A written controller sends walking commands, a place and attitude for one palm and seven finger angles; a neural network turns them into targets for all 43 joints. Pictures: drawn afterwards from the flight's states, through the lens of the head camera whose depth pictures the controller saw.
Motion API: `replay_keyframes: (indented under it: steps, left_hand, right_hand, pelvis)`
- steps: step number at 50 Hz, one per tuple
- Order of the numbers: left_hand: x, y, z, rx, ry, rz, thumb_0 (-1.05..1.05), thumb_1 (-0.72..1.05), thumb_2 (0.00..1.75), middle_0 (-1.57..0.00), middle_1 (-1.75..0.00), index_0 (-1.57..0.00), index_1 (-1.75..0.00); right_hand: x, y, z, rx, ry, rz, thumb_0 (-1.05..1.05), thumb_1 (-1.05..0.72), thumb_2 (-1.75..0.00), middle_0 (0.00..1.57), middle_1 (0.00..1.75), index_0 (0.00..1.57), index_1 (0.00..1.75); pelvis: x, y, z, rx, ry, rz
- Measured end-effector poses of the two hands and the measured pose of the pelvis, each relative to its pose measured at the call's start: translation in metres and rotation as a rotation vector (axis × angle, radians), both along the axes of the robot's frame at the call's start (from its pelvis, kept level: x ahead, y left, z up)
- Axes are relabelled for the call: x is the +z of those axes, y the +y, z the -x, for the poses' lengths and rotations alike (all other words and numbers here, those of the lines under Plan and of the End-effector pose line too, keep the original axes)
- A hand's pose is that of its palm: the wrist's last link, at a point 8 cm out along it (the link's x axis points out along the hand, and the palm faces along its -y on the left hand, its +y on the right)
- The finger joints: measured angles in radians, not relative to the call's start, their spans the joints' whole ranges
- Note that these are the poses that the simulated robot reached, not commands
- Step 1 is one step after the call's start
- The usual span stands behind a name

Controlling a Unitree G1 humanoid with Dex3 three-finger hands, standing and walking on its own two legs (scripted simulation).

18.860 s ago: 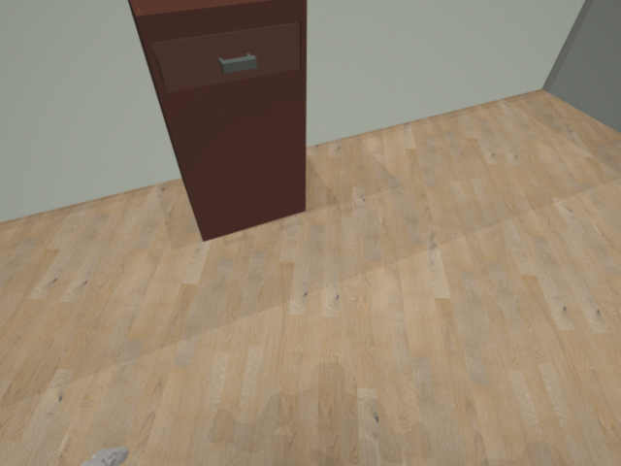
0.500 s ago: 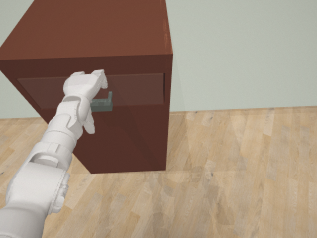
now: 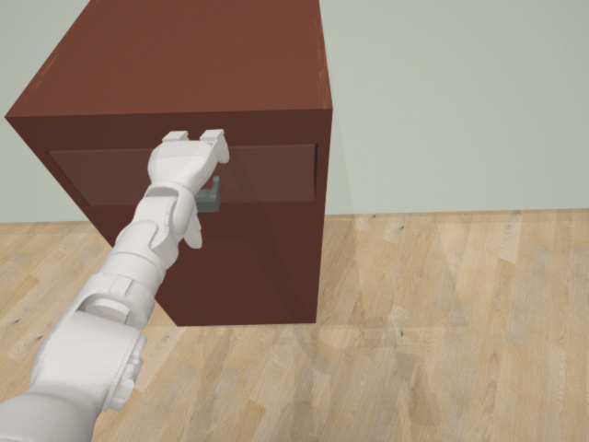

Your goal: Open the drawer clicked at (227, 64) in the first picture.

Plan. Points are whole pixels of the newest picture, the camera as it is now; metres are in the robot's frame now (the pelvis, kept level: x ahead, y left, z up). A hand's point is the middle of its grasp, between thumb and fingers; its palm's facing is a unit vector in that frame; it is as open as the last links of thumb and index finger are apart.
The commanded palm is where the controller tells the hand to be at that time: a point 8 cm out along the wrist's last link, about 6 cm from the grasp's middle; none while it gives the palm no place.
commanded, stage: re-aim the fingers above the handle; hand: left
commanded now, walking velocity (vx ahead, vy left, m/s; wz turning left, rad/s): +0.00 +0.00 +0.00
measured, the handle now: (189, 191) +0.52 +0.18 +0.00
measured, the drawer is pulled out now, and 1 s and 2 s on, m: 0.00 0.00 0.00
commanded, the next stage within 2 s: lower the fingers behind the handle in 1.50 s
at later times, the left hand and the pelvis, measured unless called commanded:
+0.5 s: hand (201, 185) +0.47 +0.13 +0.07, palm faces +0.05 -0.11 -0.99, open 13.8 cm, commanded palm +0.42 +0.18 +0.12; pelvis +0.00 +0.00 +0.00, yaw +0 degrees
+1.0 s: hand (188, 201) +0.43 +0.15 +0.08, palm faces +0.10 -0.08 -0.99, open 13.8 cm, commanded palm +0.41 +0.18 +0.12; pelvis -0.01 +0.00 +0.00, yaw +1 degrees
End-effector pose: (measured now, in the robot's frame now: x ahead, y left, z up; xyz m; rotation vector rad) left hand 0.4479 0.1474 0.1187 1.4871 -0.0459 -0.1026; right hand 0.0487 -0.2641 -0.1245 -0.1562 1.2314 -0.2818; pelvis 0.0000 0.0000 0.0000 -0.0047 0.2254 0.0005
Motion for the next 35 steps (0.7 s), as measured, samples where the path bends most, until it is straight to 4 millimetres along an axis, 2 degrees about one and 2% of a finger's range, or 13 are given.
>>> replay_keyframes:
  steps: [2, 4, 11, 14, 17, 22, 24, 26, 30, 35]
  left_hand:
    - [0.000, -0.003, -0.003, 0.004, -0.019, 0.008, 0.00, -0.49, 0.30, -0.32, -1.20, -0.32, -1.20]
    - [-0.002, 0.002, -0.005, 0.034, -0.039, -0.003, 0.00, -0.49, 0.30, -0.32, -1.20, -0.32, -1.20]
    - [-0.016, 0.052, 0.008, 0.203, 0.007, -0.095, 0.01, -0.49, 0.30, -0.32, -1.20, -0.32, -1.20]
    - [-0.020, 0.061, 0.017, 0.206, 0.059, -0.099, 0.00, -0.49, 0.30, -0.32, -1.20, -0.32, -1.20]
    - [-0.019, 0.048, 0.020, 0.117, 0.068, -0.078, 0.00, -0.49, 0.30, -0.32, -1.20, -0.32, -1.20]
    - [-0.004, 0.004, 0.012, -0.055, -0.017, -0.014, 0.00, -0.49, 0.30, -0.32, -1.20, -0.32, -1.20]
    - [0.003, -0.005, 0.006, -0.059, -0.070, 0.019, 0.00, -0.49, 0.30, -0.32, -1.20, -0.32, -1.20]
    - [0.007, -0.006, 0.003, -0.017, -0.112, 0.039, 0.00, -0.49, 0.30, -0.32, -1.20, -0.32, -1.20]
    - [0.002, 0.016, 0.010, 0.127, -0.107, -0.017, 0.01, -0.49, 0.30, -0.32, -1.20, -0.32, -1.20]
    - [-0.019, 0.061, 0.044, 0.265, 0.037, -0.086, 0.01, -0.49, 0.30, -0.31, -1.20, -0.31, -1.20]
  right_hand:
    - [0.001, 0.001, -0.003, -0.006, -0.024, -0.002, 0.00, -0.91, -0.90, 0.21, 0.30, 0.21, 0.30]
    - [0.000, 0.001, -0.005, -0.010, -0.038, -0.006, 0.00, -0.91, -0.90, 0.21, 0.30, 0.21, 0.30]
    - [-0.005, 0.001, -0.001, -0.001, -0.008, -0.026, 0.00, -0.91, -0.90, 0.21, 0.30, 0.20, 0.30]
    - [-0.003, -0.003, 0.001, 0.014, 0.020, -0.015, 0.00, -0.91, -0.90, 0.21, 0.30, 0.21, 0.30]
    - [-0.001, -0.008, 0.001, 0.035, 0.036, 0.011, 0.00, -0.91, -0.90, 0.21, 0.30, 0.21, 0.30]
    - [0.003, -0.015, -0.004, 0.035, 0.018, 0.044, 0.00, -0.91, -0.90, 0.21, 0.30, 0.21, 0.30]
    - [0.003, -0.015, -0.005, 0.023, 0.002, 0.041, 0.00, -0.91, -0.90, 0.21, 0.30, 0.20, 0.30]
    - [0.003, -0.014, -0.006, 0.011, -0.015, 0.025, 0.00, -0.91, -0.90, 0.20, 0.30, 0.20, 0.30]
    - [-0.001, -0.006, -0.009, -0.004, -0.034, -0.030, 0.00, -0.91, -0.90, 0.20, 0.30, 0.20, 0.30]
    - [-0.001, 0.004, -0.024, 0.007, -0.057, -0.066, 0.00, -0.91, -0.90, 0.20, 0.30, 0.20, 0.30]
  pelvis:
    - [-0.001, 0.000, 0.001, -0.013, 0.003, -0.004]
    - [-0.001, -0.001, 0.001, -0.026, 0.009, -0.008]
    - [0.000, -0.005, 0.001, -0.027, 0.019, -0.010]
    - [0.001, -0.007, 0.000, -0.005, 0.009, -0.006]
    - [0.002, -0.007, 0.000, 0.018, -0.003, -0.002]
    - [0.000, -0.005, 0.000, 0.022, -0.005, -0.001]
    - [0.000, -0.005, 0.000, 0.008, 0.001, -0.003]
    - [0.000, -0.004, -0.001, -0.011, 0.006, -0.006]
    - [0.002, -0.005, -0.003, -0.047, 0.002, -0.013]
    - [0.006, -0.007, -0.004, -0.038, -0.030, -0.014]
